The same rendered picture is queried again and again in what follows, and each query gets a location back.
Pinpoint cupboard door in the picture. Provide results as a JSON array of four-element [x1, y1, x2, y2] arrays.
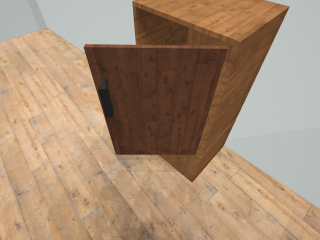
[[83, 44, 228, 155]]

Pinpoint handle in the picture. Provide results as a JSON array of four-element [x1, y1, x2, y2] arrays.
[[98, 77, 114, 118]]

